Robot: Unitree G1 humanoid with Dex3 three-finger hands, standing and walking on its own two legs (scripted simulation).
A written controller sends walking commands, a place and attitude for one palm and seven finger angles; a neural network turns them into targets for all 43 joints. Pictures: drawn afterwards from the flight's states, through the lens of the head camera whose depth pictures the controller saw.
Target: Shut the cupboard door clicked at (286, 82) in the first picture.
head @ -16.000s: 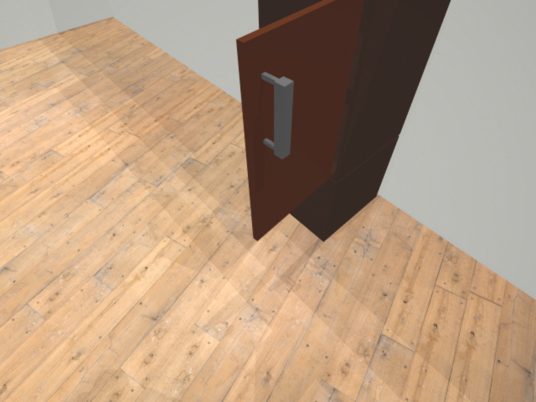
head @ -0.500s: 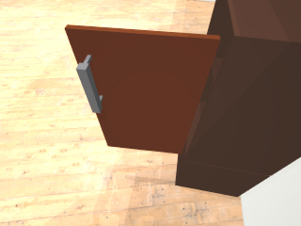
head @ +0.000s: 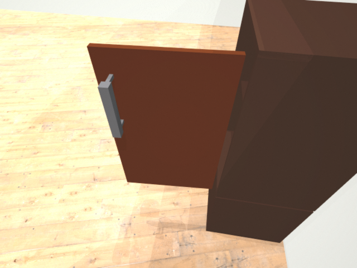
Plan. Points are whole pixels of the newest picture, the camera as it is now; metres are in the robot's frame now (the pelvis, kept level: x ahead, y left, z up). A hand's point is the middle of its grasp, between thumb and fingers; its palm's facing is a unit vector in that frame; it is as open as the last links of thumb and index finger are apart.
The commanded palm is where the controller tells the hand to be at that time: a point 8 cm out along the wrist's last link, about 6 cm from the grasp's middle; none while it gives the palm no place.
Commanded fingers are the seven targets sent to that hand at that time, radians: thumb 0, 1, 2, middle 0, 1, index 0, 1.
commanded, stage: come to a stop and stand still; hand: left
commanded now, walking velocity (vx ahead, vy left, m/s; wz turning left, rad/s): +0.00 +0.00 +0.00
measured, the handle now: (114, 107) +0.49 +0.20 +0.10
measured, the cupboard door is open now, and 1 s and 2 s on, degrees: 94 94 94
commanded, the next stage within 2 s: look again from close up in 1.00 s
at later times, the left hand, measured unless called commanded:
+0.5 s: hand out of the picture -0.05 +0.21 -0.17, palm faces +0.04 -0.98 -0.19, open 7.4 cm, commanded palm none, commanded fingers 0.00 0.90 0.90 -0.20 -0.30 -0.20 -0.30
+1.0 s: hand out of the picture +0.02 +0.21 -0.17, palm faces +0.02 -0.99 -0.17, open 7.4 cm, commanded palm none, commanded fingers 0.00 0.90 0.90 -0.20 -0.30 -0.20 -0.30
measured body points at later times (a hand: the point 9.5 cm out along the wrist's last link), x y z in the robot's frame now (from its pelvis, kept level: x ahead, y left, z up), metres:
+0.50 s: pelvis -0.01 +0.04 +0.01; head +0.00 +0.05 +0.46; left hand -0.05 +0.26 -0.15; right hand -0.02 -0.19 -0.15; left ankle +0.02 +0.10 -0.73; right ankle +0.01 -0.11 -0.73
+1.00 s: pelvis +0.02 +0.04 +0.01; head +0.03 +0.06 +0.46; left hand +0.02 +0.26 -0.16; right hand +0.04 -0.19 -0.14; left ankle +0.02 +0.10 -0.73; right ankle +0.01 -0.11 -0.73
